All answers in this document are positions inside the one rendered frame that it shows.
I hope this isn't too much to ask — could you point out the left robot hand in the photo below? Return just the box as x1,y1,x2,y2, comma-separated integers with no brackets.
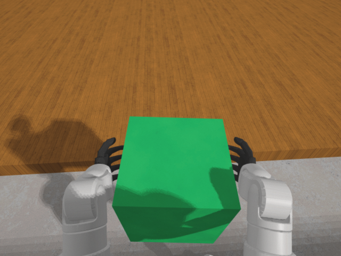
94,137,124,181

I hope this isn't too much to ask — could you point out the left robot forearm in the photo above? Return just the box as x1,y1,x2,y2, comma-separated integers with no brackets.
59,164,113,256

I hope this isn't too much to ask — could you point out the right robot forearm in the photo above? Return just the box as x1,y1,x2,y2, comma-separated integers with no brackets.
238,163,296,256

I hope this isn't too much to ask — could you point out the carton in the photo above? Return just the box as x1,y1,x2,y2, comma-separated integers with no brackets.
112,116,241,244

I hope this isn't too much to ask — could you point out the right robot hand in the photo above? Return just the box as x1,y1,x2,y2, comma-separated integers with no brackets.
228,137,256,182

